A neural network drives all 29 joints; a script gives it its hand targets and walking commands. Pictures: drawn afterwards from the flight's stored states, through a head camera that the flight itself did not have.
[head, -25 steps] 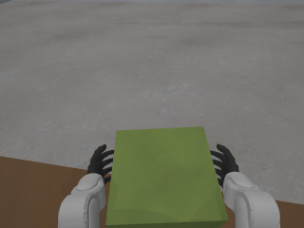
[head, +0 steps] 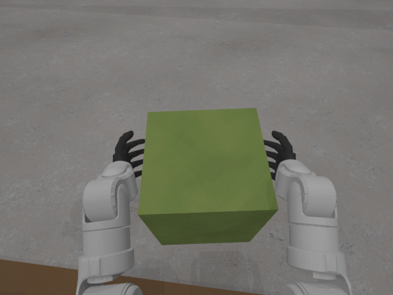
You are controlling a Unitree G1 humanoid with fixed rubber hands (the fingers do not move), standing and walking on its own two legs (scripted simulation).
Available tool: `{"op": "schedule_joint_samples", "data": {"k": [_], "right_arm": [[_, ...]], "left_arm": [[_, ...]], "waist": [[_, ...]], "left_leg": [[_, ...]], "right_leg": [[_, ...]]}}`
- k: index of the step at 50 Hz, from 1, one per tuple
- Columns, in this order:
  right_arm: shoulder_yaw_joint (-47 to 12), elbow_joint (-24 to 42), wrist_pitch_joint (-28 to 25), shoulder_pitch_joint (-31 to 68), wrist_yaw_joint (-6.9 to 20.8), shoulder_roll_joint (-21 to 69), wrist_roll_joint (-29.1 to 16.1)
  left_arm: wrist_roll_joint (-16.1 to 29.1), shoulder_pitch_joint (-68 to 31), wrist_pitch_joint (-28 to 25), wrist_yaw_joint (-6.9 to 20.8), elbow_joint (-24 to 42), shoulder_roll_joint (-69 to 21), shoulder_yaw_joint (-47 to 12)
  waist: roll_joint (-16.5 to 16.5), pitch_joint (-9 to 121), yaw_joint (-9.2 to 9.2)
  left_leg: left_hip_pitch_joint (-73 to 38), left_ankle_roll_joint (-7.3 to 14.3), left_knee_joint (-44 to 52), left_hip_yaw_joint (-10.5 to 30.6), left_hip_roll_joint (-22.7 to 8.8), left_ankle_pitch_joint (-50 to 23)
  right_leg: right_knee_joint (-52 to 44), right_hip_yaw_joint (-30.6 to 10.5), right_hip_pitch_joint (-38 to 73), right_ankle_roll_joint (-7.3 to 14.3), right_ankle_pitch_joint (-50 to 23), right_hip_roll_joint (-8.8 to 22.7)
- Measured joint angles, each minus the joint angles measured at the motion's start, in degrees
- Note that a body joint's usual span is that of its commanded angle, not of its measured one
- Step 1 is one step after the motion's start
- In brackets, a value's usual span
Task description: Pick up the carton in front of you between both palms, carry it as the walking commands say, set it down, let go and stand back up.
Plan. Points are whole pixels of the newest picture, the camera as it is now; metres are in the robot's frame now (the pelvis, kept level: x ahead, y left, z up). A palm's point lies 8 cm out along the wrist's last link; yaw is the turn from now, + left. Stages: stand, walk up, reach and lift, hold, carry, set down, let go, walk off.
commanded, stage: carry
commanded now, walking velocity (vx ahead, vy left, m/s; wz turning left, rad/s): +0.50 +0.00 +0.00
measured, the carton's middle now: (204, 183) +0.35 -0.01 +0.04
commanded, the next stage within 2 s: none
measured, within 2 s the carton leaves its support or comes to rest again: neither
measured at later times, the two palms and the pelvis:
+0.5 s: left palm (147, 84) +0.67 +0.14 +0.08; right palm (247, 84) +0.69 -0.16 +0.07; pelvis +0.36 -0.02 -0.05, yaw +3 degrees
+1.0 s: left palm (138, 54) +0.98 +0.21 +0.02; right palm (211, 48) +1.04 -0.08 +0.02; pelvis +0.69 +0.00 -0.07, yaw +14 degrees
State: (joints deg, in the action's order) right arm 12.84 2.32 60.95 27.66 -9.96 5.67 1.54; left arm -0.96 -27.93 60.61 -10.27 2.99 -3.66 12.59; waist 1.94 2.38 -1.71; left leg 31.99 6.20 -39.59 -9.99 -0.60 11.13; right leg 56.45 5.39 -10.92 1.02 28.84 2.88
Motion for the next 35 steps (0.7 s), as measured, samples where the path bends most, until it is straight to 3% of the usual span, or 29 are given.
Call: {"op": "schedule_joint_samples", "data": {"k": [2, 5, 11, 17, 21, 22, 24, 25, 27, 29, 35], "right_arm": [[0.44, -1.49, -0.12, 1.51, -0.20, 0.24, -0.61], [1.46, -1.18, -1.08, 1.87, -0.36, 0.24, -1.33], [2.25, 3.18, -3.22, 0.83, 0.66, 1.04, -1.84], [-0.12, 8.05, -2.45, -2.33, 1.39, 2.08, -1.67], [-1.59, 8.66, -0.59, -3.60, 1.33, 1.77, -0.79], [-1.59, 8.58, 0.08, -3.89, 1.25, 1.43, -0.65], [-1.31, 7.33, 1.23, -3.52, 1.19, -0.03, -0.83], [-1.23, 6.05, 1.49, -3.04, 1.17, -0.86, -0.97], [-0.98, 3.78, 1.99, -3.14, 0.91, -1.15, -0.82], [-0.05, 2.34, 2.25, -3.61, 0.90, 0.01, -0.12], [1.30, 2.17, -1.34, -4.59, 1.80, 2.50, 1.67]], "left_arm": [[0.25, -1.61, -0.32, -0.16, -1.66, 0.01, 1.81], [-0.41, -3.21, -0.94, 0.41, -1.68, -1.79, 3.90], [-1.65, -1.20, -2.94, 1.56, 4.18, -4.17, 3.76], [-1.45, 4.54, -2.13, 2.28, 11.63, -4.57, 2.30], [-1.77, 6.11, -0.60, 2.61, 12.06, -4.11, 1.53], [-1.90, 5.91, -0.28, 2.61, 11.08, -4.02, 1.18], [-2.33, 4.81, -0.11, 2.43, 8.15, -4.23, 0.66], [-2.40, 4.21, -0.23, 2.09, 6.44, -4.20, 0.46], [-2.06, 4.26, 0.13, 1.46, 3.82, -3.91, 0.24], [-1.50, 5.39, 0.26, 1.21, 2.51, -3.97, 0.55], [-0.34, 6.57, -3.45, 1.40, 1.60, -4.58, 1.93]], "waist": [[-0.63, -2.02, -1.10], [-1.25, -4.46, -1.57], [-1.74, -6.18, -1.81], [-1.04, -3.66, -1.92], [-0.11, -0.74, -1.89], [0.04, -0.11, -1.31], [-1.46, 1.09, 0.31], [-2.46, 1.18, 1.26], [-2.32, 1.06, 2.63], [-2.05, 0.26, 3.23], [-2.32, -2.47, 3.62]], "left_leg": [[-1.97, -0.21, 0.94, 0.24, 0.25, 1.79], [-5.96, -0.07, 5.26, 0.59, 0.70, 2.59], [-13.88, -0.52, 10.98, 1.59, 1.20, 6.07], [-22.54, -2.08, 10.61, 2.33, 2.85, 14.60], [-28.66, -3.37, 4.70, 2.51, 4.39, 24.34], [-29.49, -3.65, 0.48, 2.31, 4.33, 26.97], [-25.99, -3.84, -15.30, 3.68, 2.56, 25.69], [-22.51, -3.89, -24.52, 5.97, 2.17, 25.03], [-15.43, -3.87, -36.92, 8.75, 2.34, 21.74], [-8.63, -4.03, -39.98, 9.58, 1.57, 18.07], [9.55, -4.01, -35.34, 8.33, -2.22, 6.82]], "right_leg": [[13.60, -3.68, -8.34, 1.43, -1.82, -1.94], [15.45, -4.73, -17.83, 2.07, -5.79, -1.93], [-1.11, -4.22, -27.32, 1.30, -11.19, -0.79], [-18.65, -1.59, -25.90, 1.75, -30.73, -1.29], [-31.51, 0.10, -19.26, 2.79, -41.00, -1.46], [-33.00, 1.18, -16.67, 2.99, -40.16, -1.39], [-28.76, 2.46, -13.91, 4.82, -22.95, -2.44], [-24.78, 2.97, -14.74, 5.62, -17.67, -3.30], [-20.76, 3.61, -14.83, 6.06, -16.07, -3.61], [-20.36, 4.13, -12.93, 6.26, -12.61, -3.77], [-24.25, 6.64, -5.82, 5.92, -7.90, -3.54]]}}
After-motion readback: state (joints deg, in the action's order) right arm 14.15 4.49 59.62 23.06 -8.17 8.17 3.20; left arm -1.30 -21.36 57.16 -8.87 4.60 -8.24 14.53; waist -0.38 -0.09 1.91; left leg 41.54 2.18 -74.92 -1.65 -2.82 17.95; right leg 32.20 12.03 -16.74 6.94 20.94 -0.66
